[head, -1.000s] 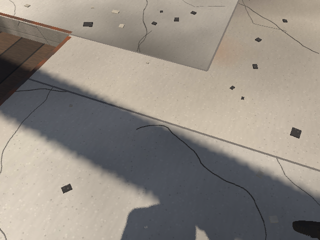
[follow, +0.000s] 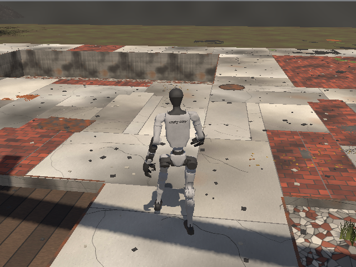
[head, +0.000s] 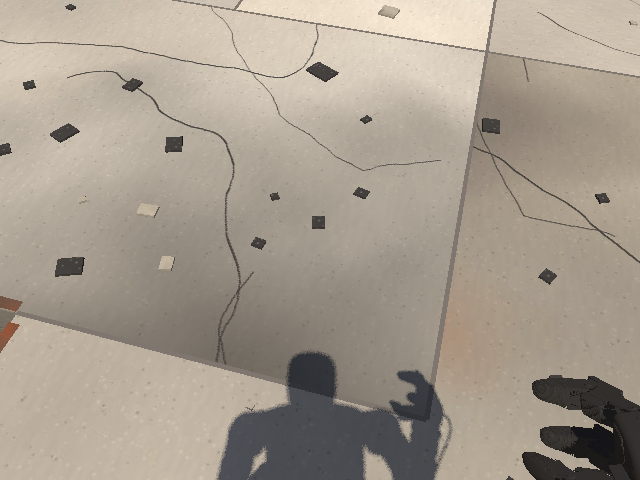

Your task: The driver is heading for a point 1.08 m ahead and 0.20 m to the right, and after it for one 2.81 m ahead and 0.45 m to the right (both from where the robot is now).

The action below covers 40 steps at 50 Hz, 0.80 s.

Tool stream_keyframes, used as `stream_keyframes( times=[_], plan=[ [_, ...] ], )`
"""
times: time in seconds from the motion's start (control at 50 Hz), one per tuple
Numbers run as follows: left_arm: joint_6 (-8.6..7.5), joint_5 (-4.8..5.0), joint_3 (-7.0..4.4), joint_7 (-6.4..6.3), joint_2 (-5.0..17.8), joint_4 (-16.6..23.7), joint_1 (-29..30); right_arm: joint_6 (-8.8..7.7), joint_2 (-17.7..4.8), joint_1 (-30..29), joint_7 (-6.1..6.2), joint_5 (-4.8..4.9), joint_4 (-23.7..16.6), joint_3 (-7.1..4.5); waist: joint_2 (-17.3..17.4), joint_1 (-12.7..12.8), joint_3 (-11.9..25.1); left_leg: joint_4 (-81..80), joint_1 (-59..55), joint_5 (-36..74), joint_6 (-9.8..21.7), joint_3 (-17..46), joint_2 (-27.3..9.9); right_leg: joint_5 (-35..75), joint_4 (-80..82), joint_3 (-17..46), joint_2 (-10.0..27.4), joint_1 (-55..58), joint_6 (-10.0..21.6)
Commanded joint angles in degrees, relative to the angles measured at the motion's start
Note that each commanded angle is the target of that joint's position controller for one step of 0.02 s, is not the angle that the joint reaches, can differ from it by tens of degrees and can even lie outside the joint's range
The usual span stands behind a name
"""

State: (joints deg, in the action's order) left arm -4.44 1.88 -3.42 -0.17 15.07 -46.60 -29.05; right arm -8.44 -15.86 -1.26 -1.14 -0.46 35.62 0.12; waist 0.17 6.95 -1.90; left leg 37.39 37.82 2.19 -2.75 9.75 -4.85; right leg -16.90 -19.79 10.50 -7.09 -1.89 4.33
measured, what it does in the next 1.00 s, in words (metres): walks ahead, turning right: left foot, then right foot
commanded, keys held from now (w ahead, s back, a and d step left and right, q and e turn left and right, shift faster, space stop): w+e+shift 0.50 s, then w+shift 0.12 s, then w+q+shift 0.38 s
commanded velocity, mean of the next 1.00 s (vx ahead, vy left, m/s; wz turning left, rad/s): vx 1.00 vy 0.00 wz -0.46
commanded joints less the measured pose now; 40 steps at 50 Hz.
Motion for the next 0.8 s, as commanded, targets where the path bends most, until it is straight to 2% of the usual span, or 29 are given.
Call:
stream_keyframes(
  times=[0.02,0.06,0.08,0.1,0.12,0.14,0.16,0.18,0.2,0.22,0.24,0.28,0.3,0.36,0.42,0.44,0.48,0.52,0.54,0.56,0.58,0.6,0.62,0.64,0.66,0.7,0.72,0.76,0.8],
  plan=[
    [-1.05,1.30,-3.19,-0.99,10.85,6.66,6.52,0.17,-6.57,-0.40,0.46,1.67,-2.98,-2.25,-3.44,-5.16,-3.31,-6.26,-24.15,7.10,-2.21,-2.40,3.01,-4.05,8.08,11.60,10.24,-22.81,6.55],
    [0.20,0.96,-3.11,-1.05,9.72,6.01,4.24,0.09,-8.32,1.61,0.93,2.23,-2.46,-3.44,-4.05,-6.45,-1.58,-7.30,-25.03,-0.86,-1.33,-2.23,3.16,-1.09,1.19,12.95,11.29,-15.36,4.68],
    [0.70,0.09,-2.90,-0.75,9.53,5.98,4.48,0.01,-10.18,8.31,1.20,2.52,-1.25,-4.79,-4.68,-10.61,2.20,-6.12,-31.02,-6.77,-0.09,-3.48,3.71,7.36,-7.39,12.00,10.27,-13.74,2.97],
    [0.98,-1.33,-1.96,-0.23,7.47,7.03,6.11,0.23,-11.78,19.90,1.59,2.72,0.70,-5.86,-4.49,-17.10,9.98,-2.69,-44.42,-11.19,1.40,-2.65,0.50,12.14,-22.84,8.90,7.74,-18.04,0.51],
    [0.75,-3.51,0.53,-0.05,-0.53,8.67,3.29,0.83,-15.99,31.28,2.01,1.97,3.01,-6.61,10.82,-17.81,19.67,-3.87,-60.54,-25.53,3.28,12.09,-9.54,-10.65,-45.72,3.84,4.03,-28.28,-0.57],
    [-0.39,2.54,1.68,0.06,-2.28,12.20,-4.86,1.24,-20.52,29.80,0.63,-0.07,3.84,-7.19,36.98,-10.41,25.45,-21.51,-66.62,-51.37,13.01,50.27,-22.51,-14.35,-63.95,-0.18,3.43,-44.94,-1.28],
    [0.20,3.47,1.09,-0.67,3.21,10.46,0.46,1.57,-13.45,24.15,0.52,0.39,1.77,-6.05,22.28,-12.57,16.03,-25.20,-59.48,-57.50,12.07,46.74,-19.10,-8.08,-68.79,-1.32,7.70,-49.64,-1.59],
    [0.55,2.17,0.41,-0.51,5.77,11.22,7.47,1.98,-10.00,21.88,0.85,0.56,2.26,-5.33,14.09,-13.75,8.79,-23.37,-53.34,-45.95,10.54,33.63,-17.26,-3.97,-68.54,-3.77,9.26,-51.41,-1.54],
    [1.10,0.68,0.16,-0.37,6.00,11.46,11.42,2.21,-8.69,20.19,0.83,-0.22,3.05,-5.03,4.00,-12.90,4.66,-21.91,-46.03,-31.68,9.58,23.17,-14.70,-1.39,-65.97,-4.49,11.99,-48.41,-1.51],
    [1.41,-0.07,-0.26,0.18,5.89,12.51,13.03,2.22,-7.11,18.05,0.92,-0.80,4.18,-4.71,4.65,-10.90,2.45,-21.62,-40.54,-23.66,9.74,16.39,-12.64,0.65,-61.40,-3.79,13.92,-45.79,-1.46],
    [2.19,0.43,-0.61,0.84,5.63,12.74,13.65,2.02,-4.98,16.73,1.09,-0.94,5.13,-4.21,5.63,-9.53,0.88,-22.08,-37.10,-18.97,8.97,9.91,-10.60,0.75,-58.80,-3.36,15.56,-43.13,-1.37],
    [3.57,1.19,-0.23,1.54,3.36,14.17,15.10,1.65,-2.93,16.74,0.93,0.07,7.06,-3.95,6.14,-8.44,-0.12,-23.30,-35.81,-12.62,8.68,2.81,-10.12,0.32,-56.73,-4.27,16.94,-43.89,-0.97],
    [3.91,0.90,0.06,1.79,2.70,15.18,16.52,1.55,-3.39,16.78,0.98,0.47,7.66,-4.11,5.01,-8.09,-1.37,-24.28,-35.40,-9.24,9.08,-0.01,-10.52,1.90,-55.70,-4.67,17.19,-45.70,-1.07],
    [3.62,0.37,0.53,2.63,2.89,17.11,19.94,1.46,-6.18,15.00,1.57,-0.12,7.77,-4.65,2.13,-7.03,-4.34,-28.07,-32.83,-4.16,9.23,-8.80,-10.05,10.34,-47.72,-6.23,16.85,-46.54,-1.85],
    [2.92,0.17,0.73,3.92,3.63,18.55,26.45,1.50,-9.35,17.27,2.01,-0.18,8.76,-5.11,-0.74,-9.00,-7.13,-30.77,-34.37,0.75,7.08,-16.73,-8.19,19.80,-34.72,-11.60,14.91,-43.32,-0.45],
    [2.63,0.25,0.78,4.42,3.66,19.03,28.61,1.66,-10.21,18.59,2.06,-0.12,9.29,-5.20,-1.42,-9.60,-7.85,-30.66,-35.96,6.13,6.27,-18.90,-7.82,20.93,-30.73,-13.70,13.74,-41.74,0.42],
    [2.15,0.34,0.00,5.16,5.58,19.55,29.96,2.25,-13.27,20.63,2.46,-0.35,9.45,-5.68,1.10,-8.52,-5.65,-25.81,-38.49,34.22,4.32,-22.65,-7.10,20.22,-25.52,-19.89,8.25,-32.65,2.29],
    [2.48,0.81,-1.49,5.21,8.22,18.81,23.84,3.38,-16.68,21.94,3.26,0.02,9.48,-6.43,6.43,-3.02,-0.58,-13.29,-41.37,61.54,4.47,-22.80,-9.32,13.69,-26.01,-22.07,3.68,-22.56,4.08],
    [3.06,0.82,-3.02,4.78,10.75,16.32,13.86,3.76,-17.53,20.20,3.21,0.19,8.78,-6.64,8.11,2.65,4.28,-1.81,-38.47,67.46,5.78,-21.72,-10.55,10.58,-26.37,-20.59,2.61,-10.76,6.18],
    [3.73,0.55,-5.11,3.67,13.94,11.56,-1.34,3.54,-16.64,16.30,2.83,0.50,7.67,-6.29,5.78,10.39,9.65,15.54,-28.31,59.37,5.91,-20.76,-8.67,15.04,-19.77,-15.33,3.99,9.20,9.28],
    [4.79,0.64,-5.86,2.08,16.08,8.35,-5.82,2.01,-9.44,14.07,2.52,0.53,6.89,-4.40,-10.11,10.09,9.00,44.86,-11.14,-6.84,3.83,-21.07,4.16,18.05,-16.23,-4.51,9.76,23.68,11.99],
    [2.78,-1.58,-3.83,2.25,17.63,12.11,4.12,-0.65,-3.44,27.91,1.02,1.88,2.87,-1.65,-20.75,-4.55,22.39,58.12,6.35,-33.09,4.26,-6.00,7.54,-5.05,-5.39,32.24,23.84,34.46,23.93],
    [2.11,-1.96,-3.53,2.20,11.65,12.22,2.40,-2.05,-10.10,20.26,0.46,3.61,3.56,-2.84,-9.08,1.60,22.08,54.26,7.03,-26.27,6.26,-1.02,4.48,-23.05,4.56,37.04,24.25,28.06,20.82],
    [0.82,-2.39,-3.08,2.45,11.26,10.81,3.72,-1.81,-9.99,15.09,0.63,5.53,1.80,-2.97,-2.18,-0.59,8.22,49.85,9.17,-24.43,6.53,-3.23,2.99,-21.58,8.69,32.54,24.34,15.51,18.25],
    [-0.45,-2.22,-2.31,2.71,9.12,10.48,8.92,-0.93,-8.32,14.29,1.46,4.39,2.71,-2.59,4.78,-4.08,4.33,44.17,6.39,-21.78,6.72,-2.78,-0.88,-14.62,8.01,26.48,23.18,6.33,15.74],
    [-1.52,-3.46,-0.92,2.68,5.61,10.31,15.01,2.12,-7.43,19.68,1.23,3.30,6.25,-2.76,1.79,-9.16,0.34,39.78,-1.97,-17.59,5.81,-2.18,-4.76,-7.38,8.24,13.43,19.18,-8.98,12.82],
    [-1.89,-3.07,-0.60,2.73,4.48,9.41,15.63,3.51,-6.81,20.45,1.26,3.20,7.19,-2.86,0.68,-9.93,-1.06,37.66,-3.51,-17.05,5.05,-2.22,-5.68,-5.41,9.42,8.67,18.08,-13.58,11.62],
    [-2.84,-2.78,-0.82,2.47,5.30,7.48,14.09,5.09,-4.59,17.21,1.66,3.00,6.67,-2.38,-0.41,-8.91,-4.37,32.98,-0.21,-11.57,3.44,-1.74,-5.81,0.01,11.84,0.09,16.83,-16.79,9.32],
    [-3.37,-3.01,-1.06,1.78,5.93,6.35,12.27,4.94,-4.11,11.80,1.70,2.46,5.00,-2.18,-0.20,-6.71,-6.03,24.62,3.58,-3.22,2.58,-2.20,-5.02,7.67,13.42,-7.39,15.25,-15.57,7.13]
  ],
)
